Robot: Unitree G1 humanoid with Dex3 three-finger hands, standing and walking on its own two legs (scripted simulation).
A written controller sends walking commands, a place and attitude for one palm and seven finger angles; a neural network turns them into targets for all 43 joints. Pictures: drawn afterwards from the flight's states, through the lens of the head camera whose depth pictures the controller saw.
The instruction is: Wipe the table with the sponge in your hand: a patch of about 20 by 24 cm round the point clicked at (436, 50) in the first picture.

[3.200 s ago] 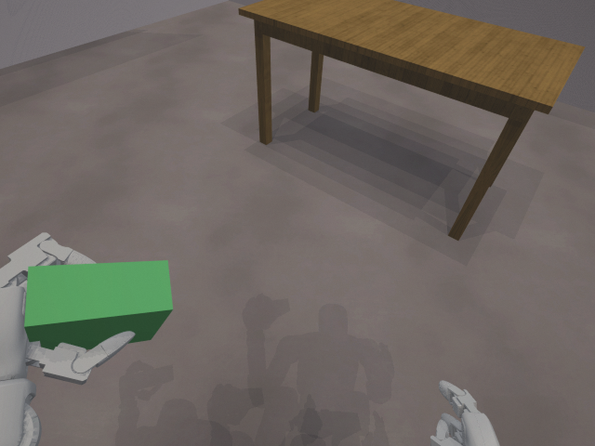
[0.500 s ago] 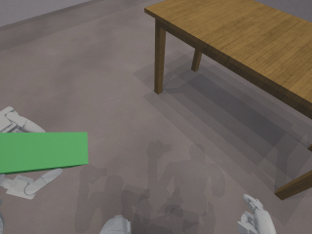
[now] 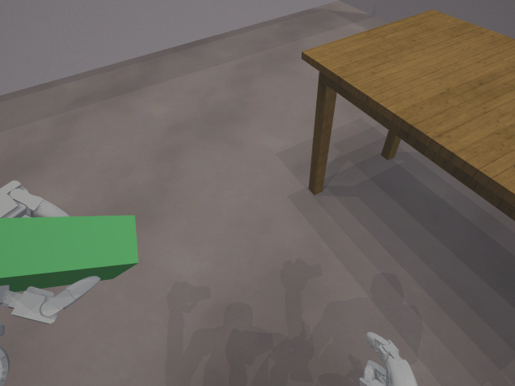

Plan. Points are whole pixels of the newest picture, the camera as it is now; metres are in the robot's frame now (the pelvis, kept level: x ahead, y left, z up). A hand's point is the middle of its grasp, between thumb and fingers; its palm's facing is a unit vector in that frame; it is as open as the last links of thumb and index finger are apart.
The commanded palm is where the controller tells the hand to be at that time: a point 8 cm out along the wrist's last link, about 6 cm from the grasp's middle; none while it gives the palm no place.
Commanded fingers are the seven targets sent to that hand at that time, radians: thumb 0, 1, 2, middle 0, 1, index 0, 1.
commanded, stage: walk to a spot facing it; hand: left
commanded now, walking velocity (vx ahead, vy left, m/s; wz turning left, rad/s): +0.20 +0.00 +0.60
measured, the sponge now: (86, 253) +0.22 +0.21 +0.18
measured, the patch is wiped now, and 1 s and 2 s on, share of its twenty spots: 0.00 0.00 0.00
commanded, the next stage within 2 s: turn to face it in 0.26 s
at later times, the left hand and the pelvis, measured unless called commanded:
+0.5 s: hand (27, 219) +0.26 +0.30 +0.19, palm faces +0.55 -0.70 -0.45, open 9.7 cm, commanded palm +0.19 +0.31 +0.19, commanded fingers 0.00 0.10 1.30 -1.20 -1.60 -1.20 -1.60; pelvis +0.08 +0.01 +0.00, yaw +11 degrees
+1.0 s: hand (164, 205) +0.30 +0.14 +0.17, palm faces +0.29 -0.84 -0.46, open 9.7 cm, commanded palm +0.23 +0.21 +0.19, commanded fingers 0.00 0.10 1.30 -1.20 -1.60 -1.20 -1.60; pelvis +0.06 -0.07 +0.01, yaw -3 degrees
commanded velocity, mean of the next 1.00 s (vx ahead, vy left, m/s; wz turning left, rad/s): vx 0.01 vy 0.00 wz -0.20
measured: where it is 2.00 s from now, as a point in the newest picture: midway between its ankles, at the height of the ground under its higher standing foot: outside the picture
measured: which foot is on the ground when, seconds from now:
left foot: up 0.00-0.38, down 0.40-0.80, up 0.82-1.00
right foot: down 0.00-0.38, up 0.40-0.76, down 0.78-1.00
